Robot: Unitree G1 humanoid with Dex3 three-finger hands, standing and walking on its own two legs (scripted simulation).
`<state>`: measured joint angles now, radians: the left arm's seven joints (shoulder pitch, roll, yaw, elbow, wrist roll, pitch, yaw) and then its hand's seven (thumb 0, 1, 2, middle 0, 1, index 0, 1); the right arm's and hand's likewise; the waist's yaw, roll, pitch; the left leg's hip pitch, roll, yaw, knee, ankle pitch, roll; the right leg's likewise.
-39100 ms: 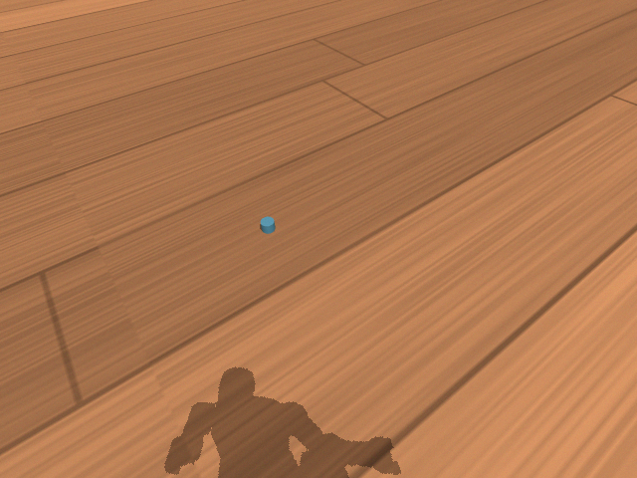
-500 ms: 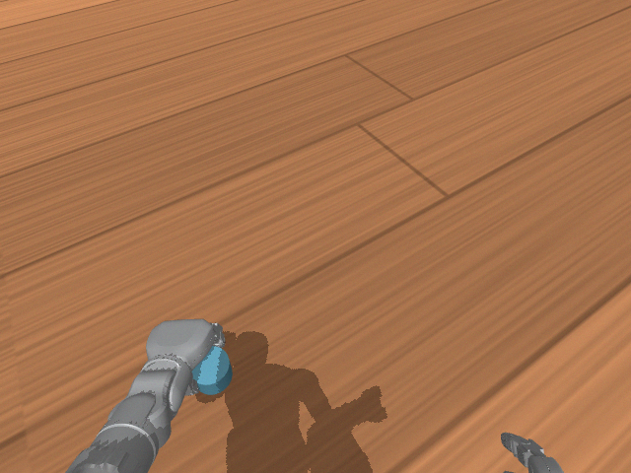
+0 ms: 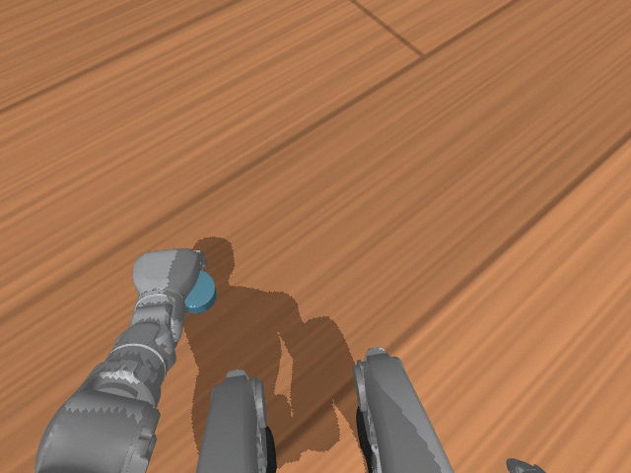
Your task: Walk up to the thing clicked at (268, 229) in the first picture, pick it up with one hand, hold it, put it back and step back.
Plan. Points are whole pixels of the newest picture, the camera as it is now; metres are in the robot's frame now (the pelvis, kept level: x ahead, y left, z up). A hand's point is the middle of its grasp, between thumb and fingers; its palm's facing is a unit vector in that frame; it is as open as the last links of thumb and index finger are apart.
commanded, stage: crouch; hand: left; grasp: from above
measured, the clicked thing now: (196, 292) +0.41 +0.16 -0.19
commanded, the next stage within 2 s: lower in 1.04 s
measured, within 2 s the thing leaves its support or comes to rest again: neither
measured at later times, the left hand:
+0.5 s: hand (209, 306) +0.42 +0.17 -0.30, palm faces -0.46 +0.00 -0.89, open 8.3 cm
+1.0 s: hand (219, 309) +0.43 +0.16 -0.37, palm faces -0.46 +0.01 -0.89, open 8.4 cm
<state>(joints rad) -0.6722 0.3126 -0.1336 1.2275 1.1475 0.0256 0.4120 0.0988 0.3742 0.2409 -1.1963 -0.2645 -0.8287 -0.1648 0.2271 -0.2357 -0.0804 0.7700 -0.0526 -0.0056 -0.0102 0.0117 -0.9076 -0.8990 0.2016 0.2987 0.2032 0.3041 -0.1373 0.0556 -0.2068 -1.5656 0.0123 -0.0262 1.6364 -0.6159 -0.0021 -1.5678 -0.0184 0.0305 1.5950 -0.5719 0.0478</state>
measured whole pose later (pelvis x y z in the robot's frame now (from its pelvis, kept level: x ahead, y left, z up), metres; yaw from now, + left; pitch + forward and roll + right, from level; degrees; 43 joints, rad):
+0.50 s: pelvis -0.01 -0.01 -0.13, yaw +0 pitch +37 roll -3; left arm -0.83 0.39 -0.06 1.32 1.18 -0.01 0.44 0.05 0.32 0.31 -1.18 -0.32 -0.82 -0.25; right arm 0.13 -0.24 -0.04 0.75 -0.11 -0.06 0.07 0.01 -0.91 -0.90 0.20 0.30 0.20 0.30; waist -0.19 0.03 -0.17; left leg -2.03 0.00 -0.08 2.08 -0.70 -0.03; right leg -2.02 -0.01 0.00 2.03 -0.66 0.04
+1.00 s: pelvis -0.02 -0.01 -0.20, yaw -2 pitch +36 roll -4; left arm -0.94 0.45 -0.03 1.49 1.22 -0.06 0.50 0.03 0.30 0.35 -1.07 -0.32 -0.81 -0.28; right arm 0.16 -0.25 -0.01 0.79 -0.14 -0.08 0.12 0.01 -0.91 -0.90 0.20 0.30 0.20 0.30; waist -0.24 0.03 -0.12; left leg -2.21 -0.01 -0.10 2.29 -0.70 -0.04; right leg -2.20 0.00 0.00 2.22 -0.65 0.05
